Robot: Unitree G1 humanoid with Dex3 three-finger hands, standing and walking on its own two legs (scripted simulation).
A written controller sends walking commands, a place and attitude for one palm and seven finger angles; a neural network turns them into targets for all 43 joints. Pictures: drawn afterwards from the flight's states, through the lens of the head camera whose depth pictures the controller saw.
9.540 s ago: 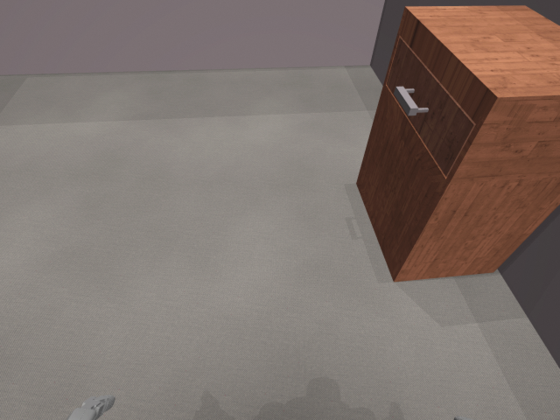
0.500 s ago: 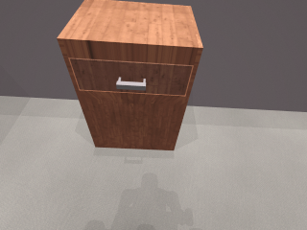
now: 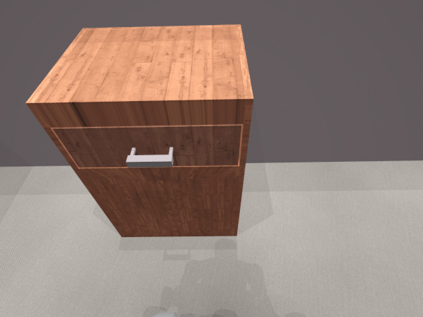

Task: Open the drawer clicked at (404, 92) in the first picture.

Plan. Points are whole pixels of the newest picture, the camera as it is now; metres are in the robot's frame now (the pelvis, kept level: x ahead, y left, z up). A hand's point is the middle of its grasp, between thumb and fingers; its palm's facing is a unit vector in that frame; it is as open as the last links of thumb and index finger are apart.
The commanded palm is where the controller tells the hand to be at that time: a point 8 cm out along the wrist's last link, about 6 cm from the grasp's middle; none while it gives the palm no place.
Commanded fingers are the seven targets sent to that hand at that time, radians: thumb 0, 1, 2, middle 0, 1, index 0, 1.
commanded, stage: come to a stop and stand still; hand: left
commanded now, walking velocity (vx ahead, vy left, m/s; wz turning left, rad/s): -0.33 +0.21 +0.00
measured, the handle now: (151, 155) +0.56 +0.21 -0.11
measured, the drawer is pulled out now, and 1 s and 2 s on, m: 0.00 0.00 0.00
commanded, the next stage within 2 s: look again from close up in 1.42 s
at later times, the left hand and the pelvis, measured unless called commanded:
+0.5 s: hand out of the picture +0.07 +0.23 -0.18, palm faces +0.03 -0.97 -0.23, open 7.4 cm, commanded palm none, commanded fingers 0.00 0.90 0.90 -0.20 -0.30 -0.20 -0.30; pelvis +0.02 +0.02 +0.00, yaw -2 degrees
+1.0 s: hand out of the picture +0.00 +0.13 -0.18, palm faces +0.05 -0.98 -0.21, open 7.2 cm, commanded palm none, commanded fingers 0.00 0.90 0.90 -0.20 -0.30 -0.20 -0.30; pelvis -0.03 -0.05 +0.00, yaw +1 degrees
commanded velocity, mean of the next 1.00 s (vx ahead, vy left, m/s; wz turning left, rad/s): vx -0.08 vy -0.03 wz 0.00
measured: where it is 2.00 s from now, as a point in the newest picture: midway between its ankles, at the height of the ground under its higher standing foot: outside the picture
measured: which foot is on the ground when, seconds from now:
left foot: up 0.00-0.22, down 0.24-0.68, up 0.70-0.92, down 0.94-1.00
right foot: down 0.00-0.26, up 0.28-0.66, down 0.68-1.00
